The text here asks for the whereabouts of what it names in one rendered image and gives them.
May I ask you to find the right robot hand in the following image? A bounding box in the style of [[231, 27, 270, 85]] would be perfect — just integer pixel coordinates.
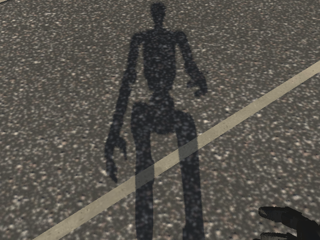
[[253, 206, 320, 240]]

